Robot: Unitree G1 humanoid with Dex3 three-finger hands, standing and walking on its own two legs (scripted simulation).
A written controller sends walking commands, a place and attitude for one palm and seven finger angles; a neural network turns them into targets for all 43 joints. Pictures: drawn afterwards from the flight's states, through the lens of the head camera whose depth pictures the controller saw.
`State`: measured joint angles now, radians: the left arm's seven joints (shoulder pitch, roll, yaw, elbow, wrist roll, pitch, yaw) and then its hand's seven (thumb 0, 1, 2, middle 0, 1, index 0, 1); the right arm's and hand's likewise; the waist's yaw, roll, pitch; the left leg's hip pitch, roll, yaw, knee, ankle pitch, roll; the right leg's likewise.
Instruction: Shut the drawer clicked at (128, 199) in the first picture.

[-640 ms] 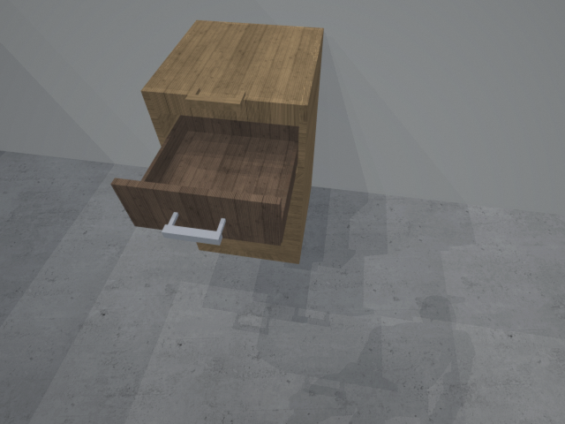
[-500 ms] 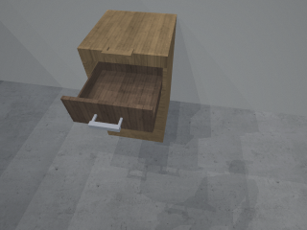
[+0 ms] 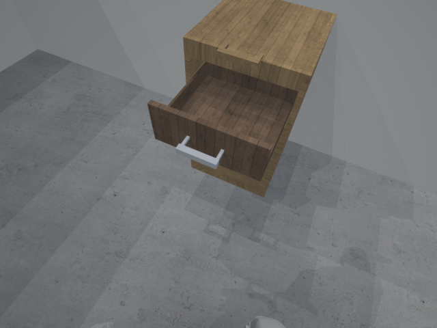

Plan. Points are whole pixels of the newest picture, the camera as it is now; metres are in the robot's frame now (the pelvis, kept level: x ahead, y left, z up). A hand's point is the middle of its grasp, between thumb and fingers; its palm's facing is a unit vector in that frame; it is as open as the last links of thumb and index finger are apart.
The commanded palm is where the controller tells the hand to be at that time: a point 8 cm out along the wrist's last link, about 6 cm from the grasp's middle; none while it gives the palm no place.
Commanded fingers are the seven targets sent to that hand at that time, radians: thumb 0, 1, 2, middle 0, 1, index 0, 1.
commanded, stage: stand and wait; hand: left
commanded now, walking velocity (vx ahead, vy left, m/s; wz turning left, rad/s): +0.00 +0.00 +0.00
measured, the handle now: (200, 151) +0.59 +0.08 -0.16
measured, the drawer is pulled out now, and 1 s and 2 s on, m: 0.27 0.27 0.27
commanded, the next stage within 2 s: turn or walk to find it in 0.48 s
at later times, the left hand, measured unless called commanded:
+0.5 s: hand out of the picture +0.06 +0.15 -0.17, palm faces +0.01 -0.97 -0.25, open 7.4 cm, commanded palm none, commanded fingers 0.00 0.90 0.90 -0.20 -0.30 -0.20 -0.30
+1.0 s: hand out of the picture +0.04 +0.15 -0.17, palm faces +0.07 -0.97 -0.23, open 7.4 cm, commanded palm none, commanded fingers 0.00 0.90 0.90 -0.20 -0.30 -0.20 -0.30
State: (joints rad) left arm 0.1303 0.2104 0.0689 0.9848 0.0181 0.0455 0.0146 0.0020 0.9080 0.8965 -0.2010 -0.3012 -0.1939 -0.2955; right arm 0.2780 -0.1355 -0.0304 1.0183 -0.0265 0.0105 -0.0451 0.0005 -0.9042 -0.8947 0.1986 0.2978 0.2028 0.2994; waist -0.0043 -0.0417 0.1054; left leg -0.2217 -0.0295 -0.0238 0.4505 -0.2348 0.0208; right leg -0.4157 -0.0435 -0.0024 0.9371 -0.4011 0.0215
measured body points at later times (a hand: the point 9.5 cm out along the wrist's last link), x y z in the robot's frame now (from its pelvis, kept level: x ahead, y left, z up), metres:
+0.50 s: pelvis +0.01 -0.05 +0.00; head +0.06 -0.05 +0.45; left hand +0.06 +0.20 -0.15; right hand +0.06 -0.31 -0.15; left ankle +0.00 +0.11 -0.74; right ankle +0.00 -0.15 -0.74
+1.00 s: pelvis +0.01 -0.04 +0.00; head +0.05 -0.04 +0.45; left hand +0.04 +0.20 -0.15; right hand +0.04 -0.27 -0.16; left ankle +0.00 +0.11 -0.74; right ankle +0.00 -0.15 -0.74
